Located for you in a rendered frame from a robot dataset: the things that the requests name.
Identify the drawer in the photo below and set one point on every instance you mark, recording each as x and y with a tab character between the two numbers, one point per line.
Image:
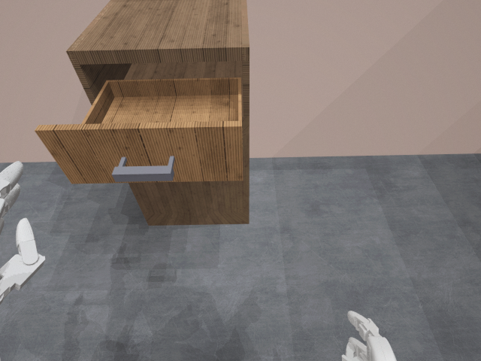
196	120

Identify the cabinet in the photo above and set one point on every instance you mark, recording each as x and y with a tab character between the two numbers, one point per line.
174	39

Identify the right robot hand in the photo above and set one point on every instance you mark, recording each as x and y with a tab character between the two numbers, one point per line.
378	348

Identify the handle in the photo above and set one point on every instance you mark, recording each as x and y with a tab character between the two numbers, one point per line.
124	173

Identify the left robot hand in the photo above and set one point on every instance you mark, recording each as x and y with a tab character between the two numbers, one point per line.
21	267

